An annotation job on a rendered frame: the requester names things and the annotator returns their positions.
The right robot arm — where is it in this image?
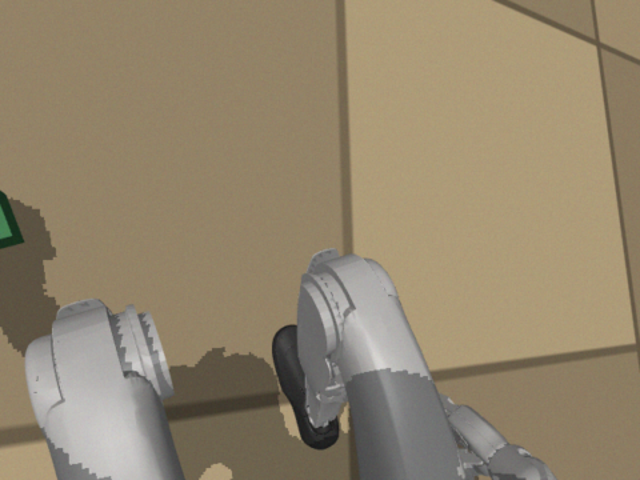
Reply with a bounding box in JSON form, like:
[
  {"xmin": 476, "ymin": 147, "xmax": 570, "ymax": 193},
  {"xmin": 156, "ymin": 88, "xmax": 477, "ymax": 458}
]
[{"xmin": 488, "ymin": 445, "xmax": 558, "ymax": 480}]

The right robot hand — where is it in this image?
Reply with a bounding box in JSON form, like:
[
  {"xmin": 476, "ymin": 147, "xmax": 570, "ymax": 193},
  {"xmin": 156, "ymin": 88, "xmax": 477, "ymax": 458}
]
[{"xmin": 438, "ymin": 392, "xmax": 511, "ymax": 480}]

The carton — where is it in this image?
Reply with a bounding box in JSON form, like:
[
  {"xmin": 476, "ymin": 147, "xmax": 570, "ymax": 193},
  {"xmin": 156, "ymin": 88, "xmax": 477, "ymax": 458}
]
[{"xmin": 0, "ymin": 190, "xmax": 25, "ymax": 249}]

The right robot foot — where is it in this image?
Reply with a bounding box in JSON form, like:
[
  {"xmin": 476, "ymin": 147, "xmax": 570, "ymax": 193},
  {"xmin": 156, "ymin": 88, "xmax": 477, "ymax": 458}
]
[{"xmin": 272, "ymin": 325, "xmax": 339, "ymax": 450}]

